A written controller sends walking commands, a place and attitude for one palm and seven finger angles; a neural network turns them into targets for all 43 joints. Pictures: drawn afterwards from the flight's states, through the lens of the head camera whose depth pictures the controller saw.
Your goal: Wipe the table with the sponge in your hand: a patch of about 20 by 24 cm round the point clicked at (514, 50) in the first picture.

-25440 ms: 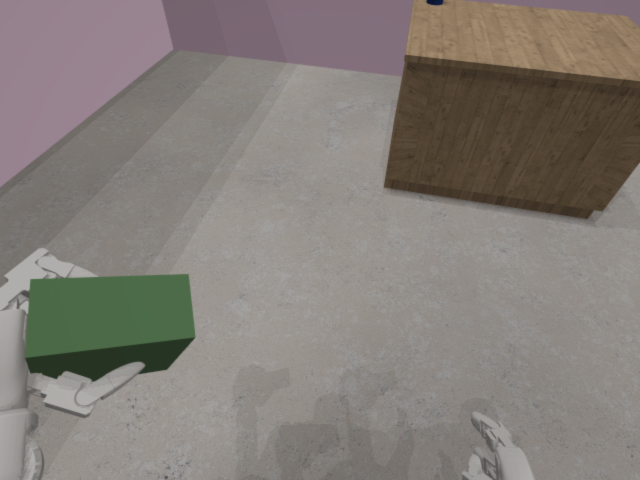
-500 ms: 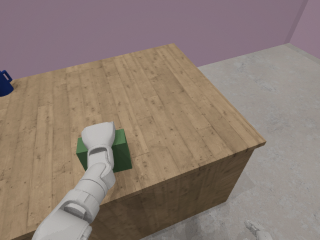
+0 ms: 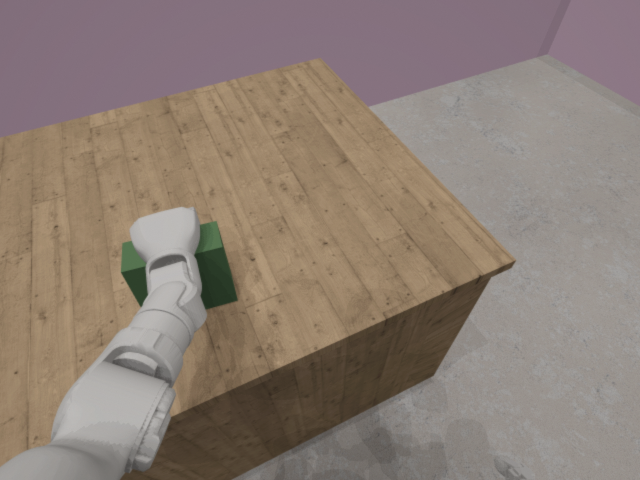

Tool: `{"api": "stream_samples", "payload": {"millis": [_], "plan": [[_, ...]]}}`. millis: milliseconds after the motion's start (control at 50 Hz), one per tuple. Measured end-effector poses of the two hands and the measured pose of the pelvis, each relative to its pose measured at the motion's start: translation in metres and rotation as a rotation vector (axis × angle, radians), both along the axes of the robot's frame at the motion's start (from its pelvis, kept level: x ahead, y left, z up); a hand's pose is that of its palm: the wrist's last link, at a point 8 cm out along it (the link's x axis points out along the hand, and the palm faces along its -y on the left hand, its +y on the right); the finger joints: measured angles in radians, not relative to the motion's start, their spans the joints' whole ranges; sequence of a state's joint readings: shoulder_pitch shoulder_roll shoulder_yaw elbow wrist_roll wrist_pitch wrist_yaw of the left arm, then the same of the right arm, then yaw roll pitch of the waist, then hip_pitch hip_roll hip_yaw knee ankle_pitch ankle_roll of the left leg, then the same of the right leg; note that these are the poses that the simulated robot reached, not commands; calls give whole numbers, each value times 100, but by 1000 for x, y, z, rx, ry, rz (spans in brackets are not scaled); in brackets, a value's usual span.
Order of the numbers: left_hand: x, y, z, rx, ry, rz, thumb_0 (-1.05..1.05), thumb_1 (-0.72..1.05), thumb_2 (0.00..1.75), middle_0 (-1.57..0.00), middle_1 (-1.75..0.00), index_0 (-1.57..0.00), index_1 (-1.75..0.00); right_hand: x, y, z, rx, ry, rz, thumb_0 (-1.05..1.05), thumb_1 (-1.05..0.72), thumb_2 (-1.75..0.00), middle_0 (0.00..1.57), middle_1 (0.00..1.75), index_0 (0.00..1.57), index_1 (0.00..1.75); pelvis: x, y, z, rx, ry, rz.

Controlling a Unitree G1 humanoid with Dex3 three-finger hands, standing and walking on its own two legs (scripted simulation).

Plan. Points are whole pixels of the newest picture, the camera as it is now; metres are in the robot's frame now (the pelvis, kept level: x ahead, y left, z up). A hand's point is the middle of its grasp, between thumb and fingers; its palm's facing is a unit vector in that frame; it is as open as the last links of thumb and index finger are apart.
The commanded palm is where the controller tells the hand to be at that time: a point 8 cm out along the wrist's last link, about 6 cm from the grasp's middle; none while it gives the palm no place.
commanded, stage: wipe forward along the third lane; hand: left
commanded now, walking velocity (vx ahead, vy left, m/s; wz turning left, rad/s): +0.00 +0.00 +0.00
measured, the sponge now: (186, 281) +0.40 +0.22 -0.03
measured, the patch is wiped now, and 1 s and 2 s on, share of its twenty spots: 1.00 1.00 1.00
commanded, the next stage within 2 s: wipe back along the third lane in 0.48 s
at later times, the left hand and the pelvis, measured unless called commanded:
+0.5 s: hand (171, 236) +0.46 +0.24 +0.02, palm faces -0.11 -0.01 -0.99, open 10.2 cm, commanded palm +0.44 +0.24 +0.05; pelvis +0.01 +0.02 +0.00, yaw -1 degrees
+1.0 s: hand (171, 238) +0.45 +0.24 +0.02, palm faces -0.08 +0.00 -1.00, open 10.2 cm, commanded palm +0.40 +0.22 +0.05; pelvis +0.02 +0.02 +0.00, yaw -1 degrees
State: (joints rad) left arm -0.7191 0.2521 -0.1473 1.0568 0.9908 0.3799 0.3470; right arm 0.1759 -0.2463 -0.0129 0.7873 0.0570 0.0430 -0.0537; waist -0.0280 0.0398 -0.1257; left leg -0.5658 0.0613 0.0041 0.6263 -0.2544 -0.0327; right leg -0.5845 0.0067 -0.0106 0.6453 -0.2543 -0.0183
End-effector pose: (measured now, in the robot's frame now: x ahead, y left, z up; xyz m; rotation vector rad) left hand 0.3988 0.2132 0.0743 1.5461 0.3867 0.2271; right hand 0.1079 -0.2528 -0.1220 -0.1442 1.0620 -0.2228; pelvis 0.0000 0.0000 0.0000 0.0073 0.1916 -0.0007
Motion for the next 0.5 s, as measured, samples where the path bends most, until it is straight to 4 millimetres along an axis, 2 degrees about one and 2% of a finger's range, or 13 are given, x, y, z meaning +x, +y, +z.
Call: {"api": "stream_samples", "payload": {"millis": [300,500], "plan": [[33,20,1,-6,11,3,1,-53,104,-73,-131,-76,-132,-12,6,2,-23,48,-26,1,-91,-90,20,30,20,30,8,13,-1,-11,43,-5],[44,23,-2,14,14,-4,1,-53,104,-73,-131,-76,-132,-25,17,-4,-10,101,-38,1,-91,-90,20,30,20,30,12,22,-3,-17,68,-7]]}}
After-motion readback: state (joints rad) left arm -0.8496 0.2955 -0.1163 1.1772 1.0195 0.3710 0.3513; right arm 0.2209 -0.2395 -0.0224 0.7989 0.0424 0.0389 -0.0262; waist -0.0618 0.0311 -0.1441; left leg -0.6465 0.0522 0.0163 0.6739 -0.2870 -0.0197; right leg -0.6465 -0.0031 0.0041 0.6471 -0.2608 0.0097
